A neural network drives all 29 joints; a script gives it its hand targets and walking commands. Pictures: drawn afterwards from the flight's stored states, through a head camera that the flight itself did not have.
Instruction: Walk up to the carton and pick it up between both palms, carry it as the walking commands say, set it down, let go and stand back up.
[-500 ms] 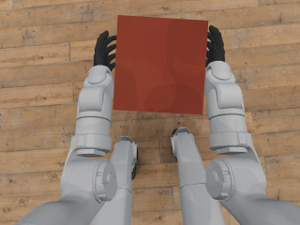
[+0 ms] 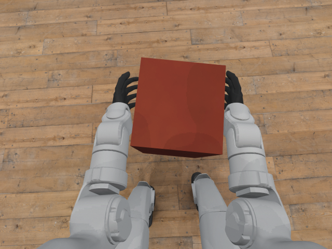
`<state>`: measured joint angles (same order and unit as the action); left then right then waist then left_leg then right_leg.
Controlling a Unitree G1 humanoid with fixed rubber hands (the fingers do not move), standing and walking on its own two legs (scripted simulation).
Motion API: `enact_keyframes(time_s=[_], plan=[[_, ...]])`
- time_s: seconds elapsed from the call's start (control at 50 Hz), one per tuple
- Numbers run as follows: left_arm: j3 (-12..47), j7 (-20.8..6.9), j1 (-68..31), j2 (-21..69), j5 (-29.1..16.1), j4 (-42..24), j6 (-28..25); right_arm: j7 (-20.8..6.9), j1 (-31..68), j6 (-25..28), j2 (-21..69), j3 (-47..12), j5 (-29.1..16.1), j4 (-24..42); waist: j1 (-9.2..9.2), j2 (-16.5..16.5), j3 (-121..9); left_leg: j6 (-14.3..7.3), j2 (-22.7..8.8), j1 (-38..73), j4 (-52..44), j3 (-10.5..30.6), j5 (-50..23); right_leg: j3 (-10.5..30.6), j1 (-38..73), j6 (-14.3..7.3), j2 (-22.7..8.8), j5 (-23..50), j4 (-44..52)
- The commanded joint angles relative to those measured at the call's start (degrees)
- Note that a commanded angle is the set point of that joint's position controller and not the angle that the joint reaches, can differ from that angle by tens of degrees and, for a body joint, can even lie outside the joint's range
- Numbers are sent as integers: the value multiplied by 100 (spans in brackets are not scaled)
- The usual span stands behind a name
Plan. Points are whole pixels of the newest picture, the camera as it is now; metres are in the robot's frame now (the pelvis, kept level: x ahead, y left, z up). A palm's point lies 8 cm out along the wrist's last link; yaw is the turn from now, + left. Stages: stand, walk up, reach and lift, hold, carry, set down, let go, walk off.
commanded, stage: reach and lift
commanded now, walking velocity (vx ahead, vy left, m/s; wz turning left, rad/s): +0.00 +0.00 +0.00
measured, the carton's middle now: (174, 119) +0.39 -0.02 -0.09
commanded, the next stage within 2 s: none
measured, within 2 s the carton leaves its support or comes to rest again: neither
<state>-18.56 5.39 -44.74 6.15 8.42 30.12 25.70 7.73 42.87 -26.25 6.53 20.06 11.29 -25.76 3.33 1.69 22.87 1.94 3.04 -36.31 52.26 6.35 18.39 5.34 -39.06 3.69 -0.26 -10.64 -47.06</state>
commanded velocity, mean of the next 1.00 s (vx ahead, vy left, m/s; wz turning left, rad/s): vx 0.00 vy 0.00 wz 0.00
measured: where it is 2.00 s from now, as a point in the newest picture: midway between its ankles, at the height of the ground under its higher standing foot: (174, 206)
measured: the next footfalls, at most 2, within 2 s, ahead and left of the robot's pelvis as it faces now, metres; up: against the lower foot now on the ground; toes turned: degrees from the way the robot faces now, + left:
none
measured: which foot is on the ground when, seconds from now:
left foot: down 0.00-1.00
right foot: down 0.00-1.00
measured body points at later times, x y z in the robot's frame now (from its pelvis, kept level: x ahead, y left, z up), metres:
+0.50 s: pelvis +0.09 +0.00 +0.05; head +0.10 -0.01 +0.50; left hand +0.43 +0.10 +0.05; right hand +0.40 -0.17 +0.06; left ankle +0.09 +0.13 -0.68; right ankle +0.14 -0.15 -0.68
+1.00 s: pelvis +0.08 -0.01 +0.05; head +0.06 -0.01 +0.50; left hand +0.40 +0.11 +0.08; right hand +0.39 -0.15 +0.08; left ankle +0.09 +0.13 -0.68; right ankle +0.14 -0.15 -0.68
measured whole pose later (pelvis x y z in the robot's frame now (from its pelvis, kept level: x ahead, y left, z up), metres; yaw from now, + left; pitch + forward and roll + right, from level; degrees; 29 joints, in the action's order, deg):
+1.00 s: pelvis +0.08 -0.01 +0.05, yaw +0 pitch -6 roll -1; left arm -13.9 3.2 -22.3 10.3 12.3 23.5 40.3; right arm 5.3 21.3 -41.2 10.6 14.3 15.1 -20.2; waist 2.0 1.4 3.2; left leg 1.4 0.7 -7.4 29.1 7.4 15.6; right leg 3.8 -10.3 2.6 -0.4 -8.7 -25.0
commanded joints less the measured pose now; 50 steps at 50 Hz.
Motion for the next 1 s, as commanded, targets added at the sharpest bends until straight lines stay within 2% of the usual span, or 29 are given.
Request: enact_keyframes(time_s=[0.0, 0.06, 0.14, 0.16, 0.18, 0.2, 0.22, 0.24, 0.3, 0.32, 0.34, 0.36, 0.38, 0.4, 0.42, 0.44, 0.48, 0.52, 0.56, 0.62, 0.64, 0.68, 0.74, 0.8, 0.86, 0.88, 0.92, 0.94, 0.98], plan=[[3903, -1597, -4487, 6478, -950, -834, -328, -1667, 3742, 107, 6251, -3996, -1130, 85, 97, 235, -8738, -151, 433, 1091, -1479, -36, -167, -487, 3652, -348, 655, 298, 440], [3535, -1620, -4281, 6468, -727, -366, -344, -1657, 3601, 41, 6490, -3748, -1042, -265, 122, -308, -7523, -165, 402, 888, -1509, -87, -145, -451, 3234, -305, 762, 151, 717], [3083, -1687, -3856, 6160, -545, 107, -215, -1651, 2918, -110, 6625, -3185, -751, -1123, 241, -254, -5492, -279, 393, 455, -1904, -126, 632, -280, 2985, -279, 615, -667, 1159], [3346, -1682, -4008, 6418, -653, -430, -248, -1654, 2897, -102, 7032, -3405, -948, -639, -15, -96, -6223, -267, 437, 1065, -1980, -165, 98, -260, 3516, -299, 645, -229, 1271], [3000, -1653, -3083, 6426, -486, 451, -74, -1661, 2765, -121, 6504, -3128, -841, -734, 62, 40, -5199, -237, 415, 717, -2023, -143, -23, -264, 3031, -344, 582, -27, 1313], [3055, -1716, -3606, 6588, -538, 269, -86, -1646, 2921, -160, 6632, -3108, -768, -733, 156, -156, -5064, -273, 426, 640, -2038, -199, 402, -210, 3285, -359, 555, -624, 1518], [3690, -1696, -3757, 6770, -721, -617, -140, -1678, 2660, -259, 7016, -3265, -920, -765, 313, 133, -5780, -259, 448, 1190, -2252, -209, -117, -363, 3857, -311, 657, 182, 1415], [2496, -1665, -2832, 5762, -242, 761, 50, -1697, 2112, -426, 6229, -2607, -481, -1506, 200, -262, -4166, -338, 374, 716, -2370, -185, 424, -450, 2987, -245, 653, -285, 1543], [3775, -1674, -3401, 6986, -912, -565, 22, -1728, 2492, -475, 6995, -3504, -1072, -435, 220, 114, -5233, -309, 394, 1503, -2522, -143, -408, -324, 4177, -321, 554, 482, 1654], [2702, -1616, -2805, 6082, -460, 423, 178, -1757, 1989, -590, 6395, -2822, -807, -1148, 73, -104, -4182, -295, 290, 1219, -2683, -98, -332, -432, 3543, -271, 645, 533, 1671], [2554, -1612, -2668, 6232, -318, 594, 168, -1731, 1941, -584, 6476, -2708, -599, -1243, 76, -272, -3838, -339, 363, 1044, -2662, -151, -148, -378, 3623, -254, 568, 349, 1916], [3571, -1610, -2677, 6942, -845, -634, 87, -1722, 1998, -458, 7049, -3766, -1152, -49, 69, 18, -5524, -258, 412, 1973, -2725, -140, -1321, -322, 4738, -229, 637, 1504, 1832], [3737, -1562, -2499, 6661, -1014, -1302, 125, -1681, 1743, -553, 7010, -4153, -1320, 544, -4, -417, -6489, -250, 364, 2484, -2605, -135, -2566, -343, 5265, -130, 781, 2758, 1745], [3140, -1456, -2207, 5961, -671, -388, 317, -1629, 912, -747, 6407, -3444, -923, -506, 135, -562, -4862, -255, 289, 1845, -2612, -105, -2044, -335, 4452, -106, 676, 2604, 1798], [2740, -1451, -1838, 5969, -447, 385, 406, -1656, 1250, -706, 6247, -3205, -773, -626, -66, -425, -3603, -283, 394, 1430, -2817, -213, -1189, -278, 3859, -102, 509, 1866, 2036], [3847, -1524, -1592, 6700, -822, -952, 311, -1664, 978, -631, 7009, -4224, -1192, 548, 62, -440, -5227, -287, 394, 2390, -2862, -203, -1909, -244, 4947, -72, 620, 2343, 1981], [3694, -1511, -1257, 6301, -657, -810, 486, -1684, 961, -680, 6613, -4034, -1143, 595, -203, -130, -4784, -154, 387, 2184, -2872, -169, -2757, -195, 4587, -91, 610, 3238, 2058], [4473, -1507, -1256, 6965, -1099, -1752, 489, -1682, 440, -718, 6967, -4383, -1242, 955, 201, -317, -5747, -94, 417, 3048, -2772, -130, -3207, -242, 5001, -132, 690, 3612, 2090], [4472, -1532, -1191, 6728, -1100, -2282, 652, -1690, 233, -885, 6808, -4577, -1362, 1299, -80, -226, -5358, -97, 322, 3152, -2925, -122, -3364, -248, 4912, -99, 698, 3703, 2177], [4429, -1609, -1395, 6574, -1057, -2178, 814, -1845, 734, -985, 6496, -4274, -1249, 1288, -44, 71, -4569, -129, 307, 2784, -3093, -76, -2045, -438, 4400, -199, 716, 1986, 2255], [4646, -1626, -1168, 6725, -1198, -2213, 835, -1858, 877, -1034, 6857, -4676, -1499, 1658, -102, -119, -5195, -112, 300, 3135, -3029, -82, -2348, -356, 4631, -166, 720, 2154, 2274], [4506, -1646, -1236, 6648, -1107, -2077, 970, -1868, 961, -1121, 6556, -4454, -1402, 1548, 50, 243, -4581, -93, 285, 2756, -3176, -40, -2104, -370, 4737, -160, 688, 1972, 2266], [4520, -1660, -1690, 6827, -1206, -2187, 1030, -1902, 669, -1239, 6644, -4159, -1173, 1098, 108, -74, -4607, -75, 232, 2938, -3071, -70, -1975, -406, 4419, -275, 764, 1599, 2313], [3939, -1685, -1633, 6242, -857, -1581, 1156, -1851, 978, -1360, 6610, -3918, -1034, 724, 14, -107, -3860, -162, 277, 2287, -3230, -145, -785, -360, 4668, -200, 628, 1013, 2385], [4089, -1721, -1938, 6394, -1070, -1602, 1076, -1768, 1285, -1327, 6806, -4170, -1287, 1050, -231, -448, -4014, -234, 284, 2365, -3054, -149, -1140, -423, 4630, -191, 676, 1019, 2407], [3492, -1709, -2135, 6037, -734, -1166, 1100, -1769, 1575, -1323, 6423, -3684, -1049, 585, -149, -128, -3606, -218, 297, 1946, -3126, -242, -604, -466, 4333, -176, 617, 663, 2389], [3785, -1757, -2240, 6327, -911, -1063, 1084, -1744, 1431, -1258, 6556, -3784, -1113, 403, -163, 8, -3795, -204, 259, 2042, -3161, -181, -253, -413, 4497, -191, 621, 412, 2335], [4093, -1778, -2300, 6490, -1099, -1423, 1023, -1735, 1952, -1135, 6739, -4247, -1370, 1220, -240, -204, -4400, -200, 373, 2264, -3068, -292, -794, -421, 4665, -145, 646, 813, 2371], [4113, -1762, -2670, 6282, -1238, -1724, 1006, -1646, 1733, -1308, 6944, -4237, -1478, 874, -180, -288, -4460, -190, 368, 2184, -3003, -242, -948, -344, 4744, -110, 567, 1092, 2299]])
